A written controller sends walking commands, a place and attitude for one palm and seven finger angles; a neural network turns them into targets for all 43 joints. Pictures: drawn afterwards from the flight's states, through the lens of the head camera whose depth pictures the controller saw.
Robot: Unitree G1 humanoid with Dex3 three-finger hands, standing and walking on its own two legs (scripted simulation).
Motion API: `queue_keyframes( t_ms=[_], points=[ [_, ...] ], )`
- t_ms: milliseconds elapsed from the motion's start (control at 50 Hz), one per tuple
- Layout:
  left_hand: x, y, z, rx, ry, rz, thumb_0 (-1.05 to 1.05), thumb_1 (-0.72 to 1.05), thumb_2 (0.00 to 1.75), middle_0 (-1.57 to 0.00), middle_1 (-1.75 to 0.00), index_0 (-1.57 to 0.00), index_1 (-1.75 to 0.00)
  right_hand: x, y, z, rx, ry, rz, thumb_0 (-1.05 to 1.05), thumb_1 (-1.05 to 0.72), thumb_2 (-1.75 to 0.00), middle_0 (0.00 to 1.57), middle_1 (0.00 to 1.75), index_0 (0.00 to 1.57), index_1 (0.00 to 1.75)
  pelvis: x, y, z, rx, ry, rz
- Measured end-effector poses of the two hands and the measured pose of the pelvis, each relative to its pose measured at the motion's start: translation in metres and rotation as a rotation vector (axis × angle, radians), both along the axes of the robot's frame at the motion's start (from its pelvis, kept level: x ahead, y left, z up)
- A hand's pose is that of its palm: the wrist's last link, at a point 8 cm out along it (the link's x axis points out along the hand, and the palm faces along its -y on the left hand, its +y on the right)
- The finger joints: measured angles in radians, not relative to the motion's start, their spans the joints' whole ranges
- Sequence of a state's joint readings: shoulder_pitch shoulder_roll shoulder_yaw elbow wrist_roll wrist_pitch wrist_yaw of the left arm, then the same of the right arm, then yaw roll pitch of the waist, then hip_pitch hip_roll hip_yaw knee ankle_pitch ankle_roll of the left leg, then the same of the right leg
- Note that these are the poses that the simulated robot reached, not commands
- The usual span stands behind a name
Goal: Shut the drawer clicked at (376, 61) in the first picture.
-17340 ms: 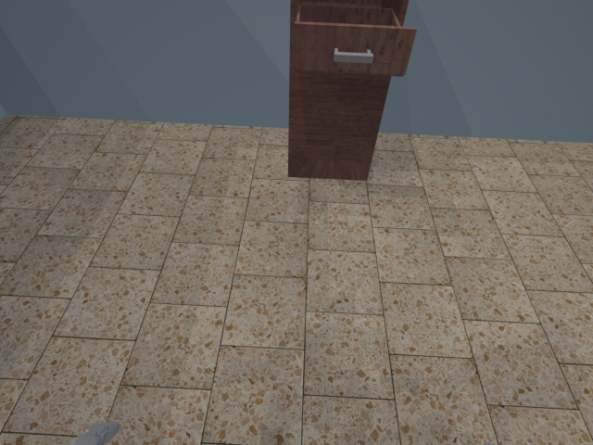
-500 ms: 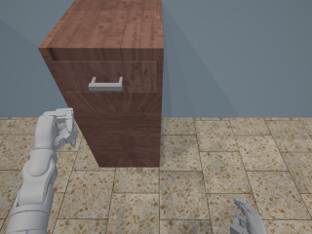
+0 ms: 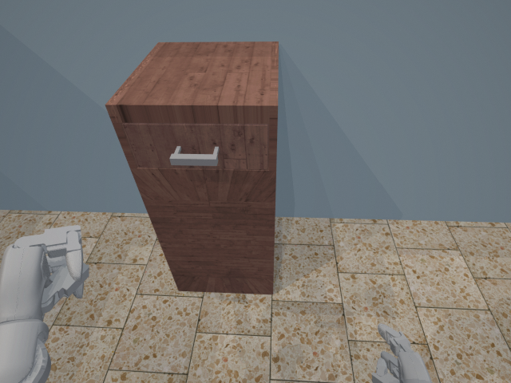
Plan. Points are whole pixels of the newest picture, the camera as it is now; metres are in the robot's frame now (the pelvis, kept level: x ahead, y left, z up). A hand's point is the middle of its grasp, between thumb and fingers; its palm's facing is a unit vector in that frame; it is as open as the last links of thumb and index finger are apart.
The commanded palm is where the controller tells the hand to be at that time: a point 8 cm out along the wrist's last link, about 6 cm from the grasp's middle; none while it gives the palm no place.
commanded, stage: draw the hand back to the body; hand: left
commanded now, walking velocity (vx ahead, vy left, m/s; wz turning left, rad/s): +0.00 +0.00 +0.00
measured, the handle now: (195, 154) +0.64 +0.24 +0.00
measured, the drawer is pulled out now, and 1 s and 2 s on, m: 0.00 0.00 0.00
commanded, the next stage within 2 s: step back with the hand held close in 0.24 s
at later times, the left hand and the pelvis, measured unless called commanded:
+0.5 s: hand (69, 280) +0.18 +0.24 +0.16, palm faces +0.41 -0.80 -0.43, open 3.3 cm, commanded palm +0.12 +0.28 +0.17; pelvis -0.01 +0.00 +0.00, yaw +0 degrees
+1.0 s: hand (26, 335) +0.12 +0.26 +0.15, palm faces +0.40 -0.79 -0.46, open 3.3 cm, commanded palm +0.06 +0.29 +0.17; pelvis -0.07 +0.01 -0.01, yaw +0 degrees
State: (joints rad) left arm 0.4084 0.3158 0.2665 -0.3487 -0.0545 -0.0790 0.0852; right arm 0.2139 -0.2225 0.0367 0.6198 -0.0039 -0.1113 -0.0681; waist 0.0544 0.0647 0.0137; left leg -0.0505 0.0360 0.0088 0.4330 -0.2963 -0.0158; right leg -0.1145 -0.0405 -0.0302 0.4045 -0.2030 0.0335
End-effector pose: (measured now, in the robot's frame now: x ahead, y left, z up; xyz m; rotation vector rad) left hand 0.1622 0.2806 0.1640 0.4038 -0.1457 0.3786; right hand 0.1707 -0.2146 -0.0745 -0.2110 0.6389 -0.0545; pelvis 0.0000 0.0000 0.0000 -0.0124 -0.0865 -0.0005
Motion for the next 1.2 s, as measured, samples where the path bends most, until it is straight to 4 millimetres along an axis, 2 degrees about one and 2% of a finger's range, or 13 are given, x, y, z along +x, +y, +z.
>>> queue_keyframes(
  t_ms=[100, 180, 320, 440, 580, 660, 780, 940, 1060, 1200],
  points=[
    [-0.031, -0.003, 0.015, 0.068, -0.02, 0.025, 0.02, 0.89, 0.9, -1.4, -1.6, -1.4, -1.6, -0.002, -0.005, 0.002, -0.004, -0.029, -0.002, 0.01, -0.91, -0.89, 0.2, 0.3, 0.2, 0.3, -0.002, -0.004, 0.0, -0.003, -0.011, 0.0],
    [-0.043, -0.003, 0.017, 0.08, -0.03, 0.055, 0.02, 0.89, 0.9, -1.4, -1.6, -1.41, -1.6, -0.002, -0.007, 0.001, -0.008, -0.042, 0.006, 0.01, -0.91, -0.89, 0.2, 0.3, 0.2, 0.3, -0.007, -0.006, 0.0, -0.005, -0.02, 0.008],
    [-0.037, -0.004, 0.003, 0.035, -0.001, 0.071, 0.02, 0.89, 0.9, -1.4, -1.6, -1.41, -1.6, -0.006, -0.007, 0.0, -0.013, -0.044, 0.006, 0.01, -0.91, -0.89, 0.2, 0.3, 0.2, 0.3, -0.013, -0.008, 0.0, -0.001, -0.021, 0.008],
    [-0.03, -0.006, 0.012, 0.076, -0.036, 0.03, 0.02, 0.89, 0.9, -1.4, -1.6, -1.41, -1.6, -0.011, -0.009, 0.002, -0.017, -0.029, -0.012, 0.01, -0.91, -0.89, 0.2, 0.3, 0.2, 0.3, -0.01, -0.007, 0.0, -0.007, 0.005, 0.002],
    [-0.018, 0.004, 0.01, 0.134, 0.011, -0.026, 0.02, 0.89, 0.9, -1.4, -1.6, -1.4, -1.6, -0.023, -0.017, -0.002, -0.047, 0.059, -0.078, 0.01, -0.91, -0.89, 0.2, 0.3, 0.2, 0.3, -0.018, 0.005, 0.001, -0.001, 0.069, -0.009],
    [-0.02, 0.009, 0.004, 0.15, 0.059, -0.057, 0.02, 0.89, 0.9, -1.4, -1.6, -1.4, -1.6, -0.034, -0.017, -0.004, -0.053, 0.101, -0.119, 0.01, -0.91, -0.89, 0.2, 0.3, 0.2, 0.3, -0.023, 0.012, 0.001, 0.007, 0.087, -0.012],
    [-0.037, 0.017, 0.006, 0.175, 0.045, -0.07, 0.02, 0.89, 0.9, -1.4, -1.6, -1.4, -1.6, -0.044, -0.007, -0.002, -0.059, 0.103, -0.128, 0.01, -0.91, -0.89, 0.2, 0.3, 0.2, 0.3, -0.035, 0.018, -0.003, 0.014, 0.086, -0.01],
    [-0.072, 0.017, 0.011, 0.183, -0.051, -0.035, 0.02, 0.89, 0.9, -1.4, -1.6, -1.4, -1.6, -0.052, 0.006, 0.003, -0.039, 0.017, -0.081, 0.01, -0.91, -0.89, 0.2, 0.3, 0.2, 0.3, -0.06, 0.015, -0.011, 0.018, 0.062, -0.007],
    [-0.094, 0.011, 0.007, 0.152, -0.099, -0.024, 0.02, 0.89, 0.9, -1.4, -1.6, -1.4, -1.6, -0.074, 0.003, 0.001, -0.052, -0.001, -0.063, 0.01, -0.91, -0.89, 0.2, 0.3, 0.2, 0.3, -0.081, 0.013, -0.015, 0.005, 0.063, -0.008],
    [-0.109, 0.014, 0.008, 0.15, -0.137, -0.055, 0.02, 0.89, 0.9, -1.4, -1.6, -1.41, -1.6, -0.118, -0.008, -0.004, -0.102, 0.05, -0.11, 0.01, -0.91, -0.89, 0.2, 0.3, 0.2, 0.3, -0.103, 0.02, -0.017, -0.013, 0.068, -0.008]
  ],
)
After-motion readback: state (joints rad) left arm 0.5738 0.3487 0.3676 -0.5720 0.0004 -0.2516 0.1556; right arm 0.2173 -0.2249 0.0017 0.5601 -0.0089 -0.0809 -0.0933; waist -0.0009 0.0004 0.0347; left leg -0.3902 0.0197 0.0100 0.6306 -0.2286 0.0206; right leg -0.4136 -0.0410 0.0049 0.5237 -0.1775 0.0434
